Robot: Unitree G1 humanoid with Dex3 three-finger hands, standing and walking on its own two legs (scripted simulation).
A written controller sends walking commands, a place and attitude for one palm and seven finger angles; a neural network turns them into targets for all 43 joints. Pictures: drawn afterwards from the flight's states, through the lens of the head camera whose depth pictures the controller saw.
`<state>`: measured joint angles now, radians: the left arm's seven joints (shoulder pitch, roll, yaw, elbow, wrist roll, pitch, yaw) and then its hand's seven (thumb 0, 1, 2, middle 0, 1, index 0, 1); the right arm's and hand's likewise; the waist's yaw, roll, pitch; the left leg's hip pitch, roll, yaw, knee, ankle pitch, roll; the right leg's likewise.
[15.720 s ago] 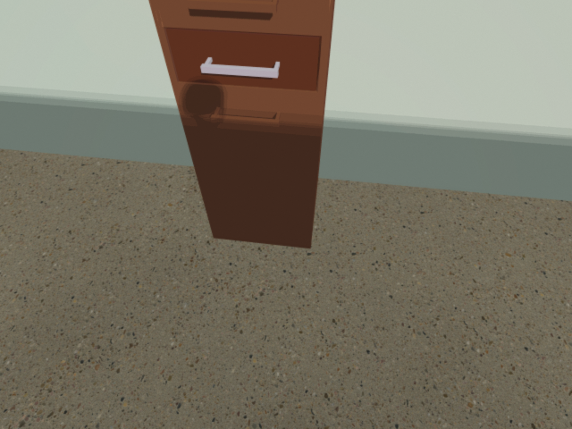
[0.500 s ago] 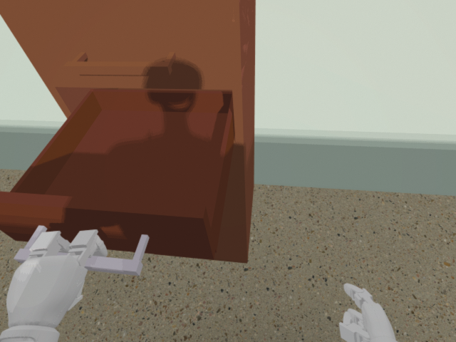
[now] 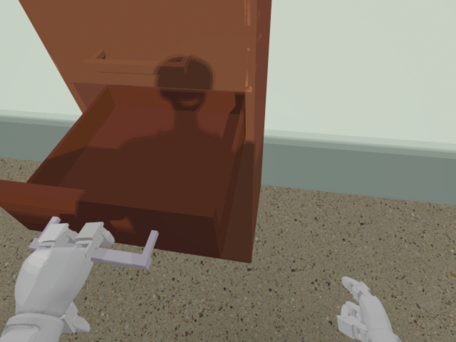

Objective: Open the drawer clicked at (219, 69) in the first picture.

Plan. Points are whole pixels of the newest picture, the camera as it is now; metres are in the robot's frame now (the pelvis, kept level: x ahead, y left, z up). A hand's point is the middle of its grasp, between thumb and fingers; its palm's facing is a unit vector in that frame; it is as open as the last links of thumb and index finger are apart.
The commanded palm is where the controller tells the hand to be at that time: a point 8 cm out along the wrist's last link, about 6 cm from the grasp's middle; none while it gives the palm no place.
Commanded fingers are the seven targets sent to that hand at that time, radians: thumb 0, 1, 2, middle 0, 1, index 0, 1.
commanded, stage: lift the hand off the handle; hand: left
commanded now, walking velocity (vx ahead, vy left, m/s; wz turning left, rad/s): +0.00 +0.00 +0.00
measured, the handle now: (95, 241) +0.24 +0.25 +0.07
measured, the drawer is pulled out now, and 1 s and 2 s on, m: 0.30 0.30 0.30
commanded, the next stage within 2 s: draw the hand back to the body in 1.62 s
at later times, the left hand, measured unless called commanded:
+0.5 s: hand (83, 271) +0.19 +0.26 +0.06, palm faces +0.05 -0.05 -1.00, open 13.6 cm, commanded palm +0.17 +0.26 +0.13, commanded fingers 0.00 -0.50 0.30 -0.30 -1.20 -0.30 -1.20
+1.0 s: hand (52, 249) +0.19 +0.26 +0.14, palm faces +0.11 -0.04 -0.99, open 13.8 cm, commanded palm +0.17 +0.26 +0.20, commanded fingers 0.00 -0.50 0.30 -0.30 -1.20 -0.30 -1.20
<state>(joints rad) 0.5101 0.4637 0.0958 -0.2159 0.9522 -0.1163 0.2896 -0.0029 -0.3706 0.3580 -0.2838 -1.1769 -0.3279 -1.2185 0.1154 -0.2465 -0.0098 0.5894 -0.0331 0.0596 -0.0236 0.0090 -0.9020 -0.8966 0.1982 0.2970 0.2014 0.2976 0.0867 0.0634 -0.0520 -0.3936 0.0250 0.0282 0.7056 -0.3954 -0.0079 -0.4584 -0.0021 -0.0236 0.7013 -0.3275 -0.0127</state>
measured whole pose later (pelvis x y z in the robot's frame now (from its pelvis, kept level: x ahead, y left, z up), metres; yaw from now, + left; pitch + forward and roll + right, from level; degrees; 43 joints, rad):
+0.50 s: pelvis +0.00 +0.00 +0.00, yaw +1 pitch +4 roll +0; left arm 0.42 0.47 0.04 -0.21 0.96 -0.07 0.26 0.00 -0.49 0.30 -0.32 -1.20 -0.37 -1.23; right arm 0.13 -0.22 0.00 0.61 -0.03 0.07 -0.04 0.01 -0.90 -0.90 0.20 0.30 0.20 0.30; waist 0.09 0.08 -0.05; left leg -0.38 0.02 0.02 0.71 -0.40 0.00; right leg -0.44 -0.01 -0.03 0.71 -0.33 -0.01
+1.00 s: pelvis -0.01 +0.00 +0.02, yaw +2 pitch -2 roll +0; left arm 0.36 0.55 0.10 -0.38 0.84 0.00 0.06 0.00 -0.50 0.30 -0.32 -1.20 -0.32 -1.21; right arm 0.10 -0.27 0.03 0.60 0.00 0.09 -0.05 0.01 -0.90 -0.90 0.20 0.30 0.20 0.30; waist 0.12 0.11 0.00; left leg -0.20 0.01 0.01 0.53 -0.30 0.00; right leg -0.25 -0.01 -0.05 0.52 -0.25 -0.01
